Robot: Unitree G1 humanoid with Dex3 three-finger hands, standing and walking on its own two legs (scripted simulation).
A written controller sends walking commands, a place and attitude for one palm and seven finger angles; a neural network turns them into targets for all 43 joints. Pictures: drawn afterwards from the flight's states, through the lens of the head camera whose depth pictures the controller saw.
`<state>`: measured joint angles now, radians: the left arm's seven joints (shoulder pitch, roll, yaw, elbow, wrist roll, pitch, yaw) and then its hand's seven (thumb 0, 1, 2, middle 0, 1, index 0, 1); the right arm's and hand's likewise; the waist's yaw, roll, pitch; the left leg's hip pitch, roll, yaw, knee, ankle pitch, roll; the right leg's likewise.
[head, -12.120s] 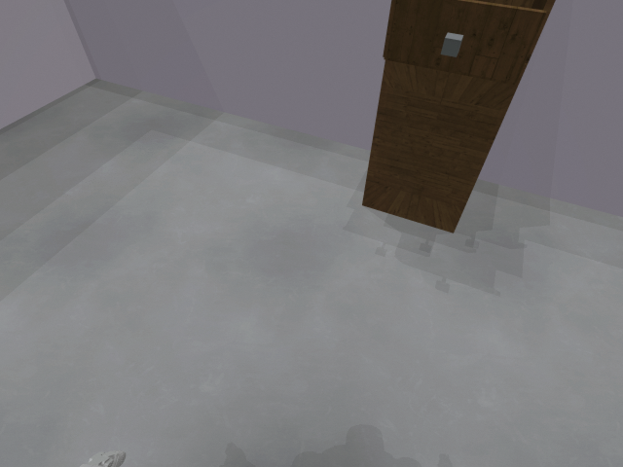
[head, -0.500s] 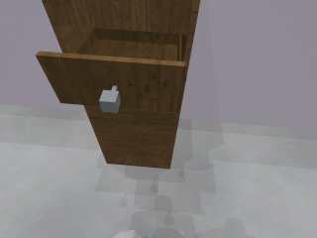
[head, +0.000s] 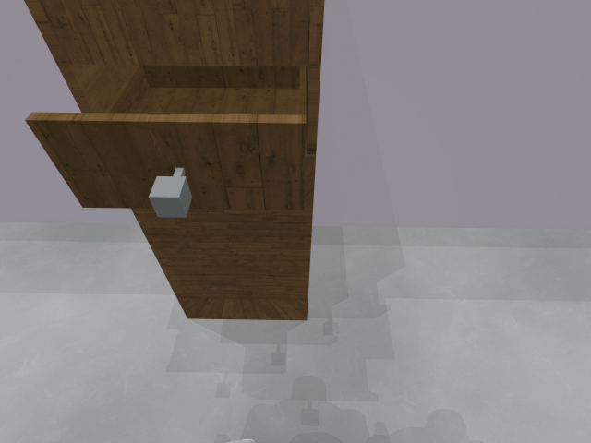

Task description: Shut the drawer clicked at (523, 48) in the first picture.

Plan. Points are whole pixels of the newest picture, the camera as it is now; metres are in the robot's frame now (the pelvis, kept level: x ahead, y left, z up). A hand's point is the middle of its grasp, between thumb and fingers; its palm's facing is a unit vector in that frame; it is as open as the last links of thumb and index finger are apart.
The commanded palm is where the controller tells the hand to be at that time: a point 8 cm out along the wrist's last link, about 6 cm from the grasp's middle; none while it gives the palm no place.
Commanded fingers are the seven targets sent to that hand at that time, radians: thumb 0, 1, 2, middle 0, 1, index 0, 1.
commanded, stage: come to a stop and stand still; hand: left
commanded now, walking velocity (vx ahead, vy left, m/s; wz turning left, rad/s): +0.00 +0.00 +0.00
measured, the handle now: (174, 187) +0.44 +0.21 +0.10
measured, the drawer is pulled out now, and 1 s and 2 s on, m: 0.16 0.16 0.16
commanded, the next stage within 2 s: look again from close up in 0.96 s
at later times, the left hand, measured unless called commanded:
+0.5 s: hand out of the picture +0.05 +0.15 -0.15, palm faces +0.01 -0.98 -0.21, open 7.4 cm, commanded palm none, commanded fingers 0.00 0.90 0.90 -0.20 -0.30 -0.20 -0.30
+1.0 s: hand out of the picture +0.05 +0.14 -0.16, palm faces +0.04 -0.98 -0.19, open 7.4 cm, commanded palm none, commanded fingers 0.00 0.90 0.90 -0.20 -0.30 -0.20 -0.30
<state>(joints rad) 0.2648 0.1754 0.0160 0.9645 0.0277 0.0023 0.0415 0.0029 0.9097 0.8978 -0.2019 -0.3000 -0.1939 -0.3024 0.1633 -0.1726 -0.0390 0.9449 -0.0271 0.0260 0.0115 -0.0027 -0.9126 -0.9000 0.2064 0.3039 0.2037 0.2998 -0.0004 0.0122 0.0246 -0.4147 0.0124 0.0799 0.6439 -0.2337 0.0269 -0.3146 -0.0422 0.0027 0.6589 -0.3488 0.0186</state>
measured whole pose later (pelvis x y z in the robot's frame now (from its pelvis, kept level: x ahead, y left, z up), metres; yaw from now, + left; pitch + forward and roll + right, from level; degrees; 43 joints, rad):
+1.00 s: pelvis +0.06 -0.03 +0.02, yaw +0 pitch -1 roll +1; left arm 0.30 0.16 -0.01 1.12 0.01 -0.02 0.03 0.01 0.90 0.90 -0.20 -0.30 -0.20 -0.30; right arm 0.20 -0.17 0.00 1.12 -0.01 -0.01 -0.03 0.00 -0.92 -0.90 0.20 0.30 0.20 0.30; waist 0.01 -0.01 0.02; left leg -0.21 0.04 0.05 0.45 -0.23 -0.02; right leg -0.10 0.00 -0.02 0.45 -0.34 -0.01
